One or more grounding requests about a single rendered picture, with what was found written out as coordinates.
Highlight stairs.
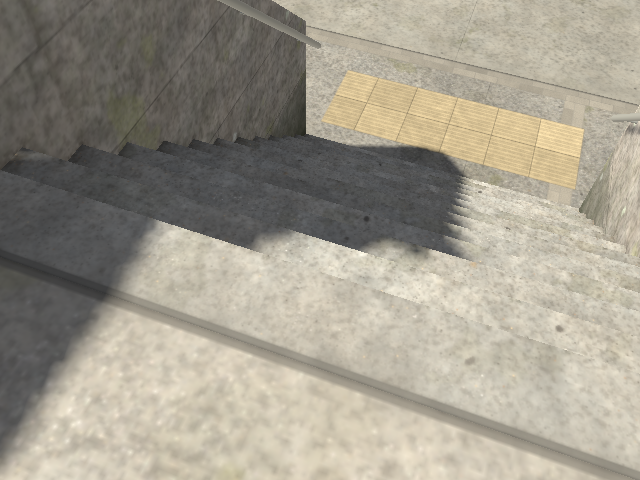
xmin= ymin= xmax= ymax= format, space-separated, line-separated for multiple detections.
xmin=1 ymin=134 xmax=640 ymax=374

